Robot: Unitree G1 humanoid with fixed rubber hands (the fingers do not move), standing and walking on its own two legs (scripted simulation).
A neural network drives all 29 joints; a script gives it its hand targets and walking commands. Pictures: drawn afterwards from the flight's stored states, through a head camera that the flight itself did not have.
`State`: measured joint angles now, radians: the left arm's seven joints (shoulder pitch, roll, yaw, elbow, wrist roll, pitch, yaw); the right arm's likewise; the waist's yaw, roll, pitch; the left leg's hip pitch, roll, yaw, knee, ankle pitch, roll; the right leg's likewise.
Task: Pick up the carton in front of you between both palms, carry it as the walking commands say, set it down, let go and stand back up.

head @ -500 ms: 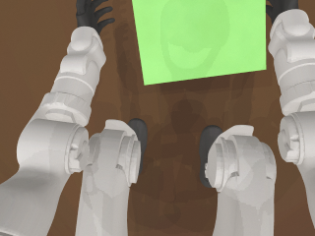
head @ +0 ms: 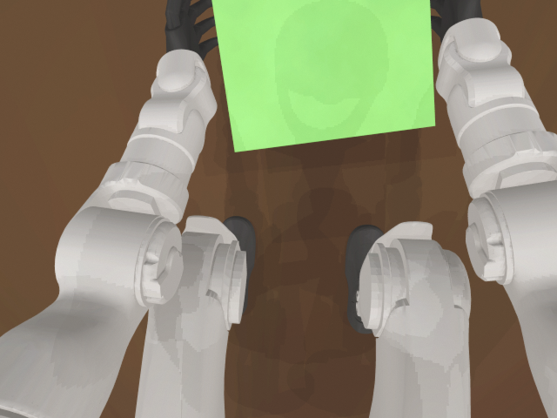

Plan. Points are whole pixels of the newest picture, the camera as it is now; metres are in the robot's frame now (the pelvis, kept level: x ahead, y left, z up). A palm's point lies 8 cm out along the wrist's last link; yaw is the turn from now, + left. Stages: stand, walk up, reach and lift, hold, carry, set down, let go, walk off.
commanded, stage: reach and lift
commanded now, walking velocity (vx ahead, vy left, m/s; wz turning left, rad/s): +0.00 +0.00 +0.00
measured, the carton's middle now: (319, 65) +0.51 -0.04 -0.25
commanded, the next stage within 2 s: none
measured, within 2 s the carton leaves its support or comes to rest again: leaves its support in 0.20 s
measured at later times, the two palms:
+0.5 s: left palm (157, 45) +0.49 +0.10 -0.06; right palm (530, 7) +0.50 -0.20 -0.07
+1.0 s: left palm out of the picture +0.47 +0.11 +0.10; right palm out of the picture +0.47 -0.19 +0.09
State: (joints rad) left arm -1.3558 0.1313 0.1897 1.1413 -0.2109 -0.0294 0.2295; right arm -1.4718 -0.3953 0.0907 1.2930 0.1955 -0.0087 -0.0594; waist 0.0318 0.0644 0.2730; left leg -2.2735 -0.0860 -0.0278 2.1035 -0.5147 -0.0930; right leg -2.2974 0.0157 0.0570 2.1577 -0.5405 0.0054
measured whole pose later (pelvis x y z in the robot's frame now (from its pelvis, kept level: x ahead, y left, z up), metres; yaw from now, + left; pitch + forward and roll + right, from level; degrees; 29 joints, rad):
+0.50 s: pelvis +0.00 +0.00 +0.02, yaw -3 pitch +39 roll +3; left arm -1.00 -0.03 0.42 0.69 -0.04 0.19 0.21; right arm -1.19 -0.24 -0.12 0.93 0.02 0.24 -0.07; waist 0.01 0.06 0.01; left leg -2.19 -0.12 -0.07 2.06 -0.55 -0.11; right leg -2.22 0.09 0.07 2.09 -0.54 0.04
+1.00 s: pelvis +0.03 +0.01 +0.16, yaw -5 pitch +40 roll +2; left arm -0.77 -0.12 0.45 0.57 0.12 0.27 0.13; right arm -0.88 -0.07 -0.29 0.75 -0.14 0.29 -0.04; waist 0.02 0.02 -0.21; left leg -1.81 -0.12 -0.09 1.64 -0.52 -0.07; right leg -1.84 0.11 0.11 1.65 -0.51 0.05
